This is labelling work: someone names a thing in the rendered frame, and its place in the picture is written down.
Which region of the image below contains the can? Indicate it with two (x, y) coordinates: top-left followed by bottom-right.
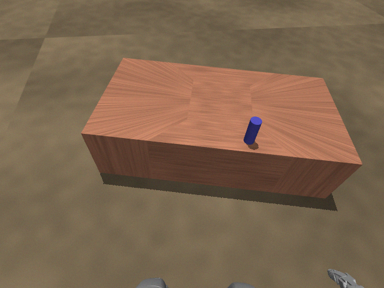
(244, 116), (262, 145)

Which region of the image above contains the right robot hand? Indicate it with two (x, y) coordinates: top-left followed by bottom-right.
(328, 269), (364, 288)

